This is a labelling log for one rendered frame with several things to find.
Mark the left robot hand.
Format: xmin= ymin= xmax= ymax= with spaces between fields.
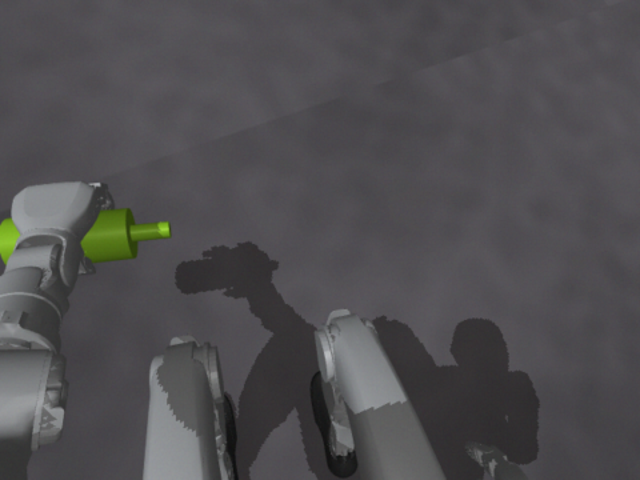
xmin=11 ymin=181 xmax=115 ymax=275

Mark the right robot foot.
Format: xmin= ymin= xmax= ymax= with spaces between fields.
xmin=310 ymin=371 xmax=358 ymax=478

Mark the right robot hand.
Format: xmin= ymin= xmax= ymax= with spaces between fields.
xmin=465 ymin=441 xmax=529 ymax=480

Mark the left robot arm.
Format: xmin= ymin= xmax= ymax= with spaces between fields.
xmin=0 ymin=228 xmax=82 ymax=480

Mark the left robot foot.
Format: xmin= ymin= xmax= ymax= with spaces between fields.
xmin=223 ymin=394 xmax=239 ymax=480

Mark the bottle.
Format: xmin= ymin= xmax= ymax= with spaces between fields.
xmin=0 ymin=208 xmax=171 ymax=265

